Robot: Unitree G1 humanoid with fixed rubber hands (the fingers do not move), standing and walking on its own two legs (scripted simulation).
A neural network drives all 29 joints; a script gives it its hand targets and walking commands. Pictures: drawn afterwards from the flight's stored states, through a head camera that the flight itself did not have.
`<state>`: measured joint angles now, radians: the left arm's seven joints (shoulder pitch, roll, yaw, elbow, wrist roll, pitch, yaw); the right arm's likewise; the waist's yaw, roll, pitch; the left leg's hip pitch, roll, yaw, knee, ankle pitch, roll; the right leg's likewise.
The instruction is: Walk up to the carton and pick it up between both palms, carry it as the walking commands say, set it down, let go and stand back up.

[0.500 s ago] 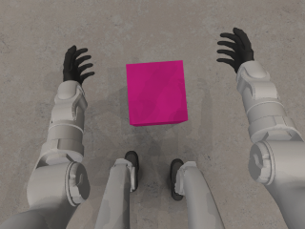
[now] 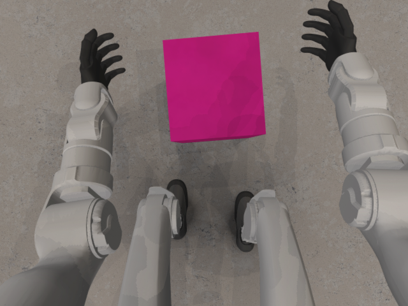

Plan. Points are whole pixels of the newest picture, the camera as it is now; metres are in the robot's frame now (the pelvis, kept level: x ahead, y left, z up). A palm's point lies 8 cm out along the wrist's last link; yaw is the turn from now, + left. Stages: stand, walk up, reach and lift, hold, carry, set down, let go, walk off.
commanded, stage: reach and lift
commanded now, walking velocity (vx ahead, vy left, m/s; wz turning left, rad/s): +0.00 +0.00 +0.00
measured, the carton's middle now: (213, 97) +0.51 +0.00 -0.43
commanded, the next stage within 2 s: none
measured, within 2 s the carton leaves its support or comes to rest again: neither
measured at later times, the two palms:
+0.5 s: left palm (126, 96) +0.48 +0.20 -0.27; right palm (303, 78) +0.52 -0.20 -0.26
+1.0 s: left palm (134, 99) +0.49 +0.21 -0.35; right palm (285, 91) +0.51 -0.19 -0.36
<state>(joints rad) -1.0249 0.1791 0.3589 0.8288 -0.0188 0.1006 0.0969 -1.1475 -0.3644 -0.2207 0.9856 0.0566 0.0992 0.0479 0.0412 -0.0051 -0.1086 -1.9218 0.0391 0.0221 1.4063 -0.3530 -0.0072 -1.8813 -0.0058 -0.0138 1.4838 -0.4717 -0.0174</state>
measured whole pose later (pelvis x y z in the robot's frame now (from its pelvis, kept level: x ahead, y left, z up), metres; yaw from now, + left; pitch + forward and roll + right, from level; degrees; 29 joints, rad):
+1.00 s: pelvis -0.03 +0.00 -0.19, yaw +1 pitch +38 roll +2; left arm -1.38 0.35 0.14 1.13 -0.30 0.02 0.14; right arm -1.40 -0.46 0.01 1.12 0.23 0.04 -0.06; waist 0.05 0.04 0.31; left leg -2.32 0.04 0.01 2.10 -0.45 -0.01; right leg -2.26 -0.02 -0.01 2.20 -0.61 -0.03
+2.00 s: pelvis -0.03 +0.00 -0.19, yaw +0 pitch +39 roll +2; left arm -1.44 0.24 0.21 1.19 -0.22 -0.01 0.17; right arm -1.51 -0.37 0.05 1.24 0.20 0.04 -0.11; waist 0.04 0.02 0.30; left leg -2.30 0.02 0.00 2.08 -0.44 -0.03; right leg -2.26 0.01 0.00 2.18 -0.59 -0.02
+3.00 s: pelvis -0.02 +0.00 -0.15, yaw -2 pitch +46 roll +2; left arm -1.15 0.04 0.52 0.66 0.10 0.31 0.10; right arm -1.29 -0.21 -0.28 0.89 -0.09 0.30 -0.03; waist 0.05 -0.01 0.01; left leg -2.29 -0.01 -0.02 1.96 -0.47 -0.04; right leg -2.25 0.04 0.01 2.04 -0.58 -0.01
